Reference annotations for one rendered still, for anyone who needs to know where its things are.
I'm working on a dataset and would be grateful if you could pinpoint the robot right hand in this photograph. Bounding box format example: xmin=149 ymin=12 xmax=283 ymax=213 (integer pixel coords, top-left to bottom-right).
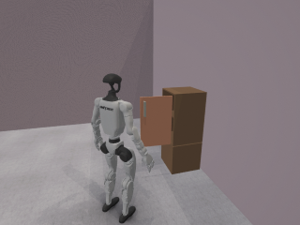
xmin=142 ymin=153 xmax=155 ymax=173

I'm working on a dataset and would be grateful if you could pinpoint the right robot upper arm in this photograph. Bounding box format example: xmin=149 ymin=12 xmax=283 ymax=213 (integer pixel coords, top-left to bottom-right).
xmin=119 ymin=100 xmax=135 ymax=136

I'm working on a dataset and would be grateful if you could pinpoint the cupboard door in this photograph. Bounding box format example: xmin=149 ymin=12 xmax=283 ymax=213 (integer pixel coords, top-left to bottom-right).
xmin=140 ymin=96 xmax=173 ymax=147

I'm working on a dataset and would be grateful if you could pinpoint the right robot forearm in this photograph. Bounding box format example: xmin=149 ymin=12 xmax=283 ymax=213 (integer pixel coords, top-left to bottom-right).
xmin=131 ymin=127 xmax=148 ymax=157

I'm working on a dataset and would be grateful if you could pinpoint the robot torso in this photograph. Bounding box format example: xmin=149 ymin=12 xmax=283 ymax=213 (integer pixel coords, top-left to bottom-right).
xmin=99 ymin=95 xmax=126 ymax=156

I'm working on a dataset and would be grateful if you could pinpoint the left robot forearm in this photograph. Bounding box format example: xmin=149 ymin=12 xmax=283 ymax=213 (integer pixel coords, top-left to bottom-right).
xmin=91 ymin=122 xmax=101 ymax=139

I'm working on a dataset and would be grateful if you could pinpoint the left robot upper arm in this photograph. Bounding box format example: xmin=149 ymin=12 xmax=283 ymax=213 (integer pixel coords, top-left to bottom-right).
xmin=91 ymin=97 xmax=104 ymax=125

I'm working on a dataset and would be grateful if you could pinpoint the robot left hand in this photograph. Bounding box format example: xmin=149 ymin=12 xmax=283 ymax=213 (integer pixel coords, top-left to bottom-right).
xmin=94 ymin=137 xmax=103 ymax=151

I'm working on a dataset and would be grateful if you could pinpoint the robot head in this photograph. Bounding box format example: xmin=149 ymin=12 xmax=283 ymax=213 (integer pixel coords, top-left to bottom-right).
xmin=102 ymin=73 xmax=122 ymax=102

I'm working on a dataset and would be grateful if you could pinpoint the handle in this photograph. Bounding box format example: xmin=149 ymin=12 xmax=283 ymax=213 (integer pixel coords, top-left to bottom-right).
xmin=143 ymin=101 xmax=146 ymax=117

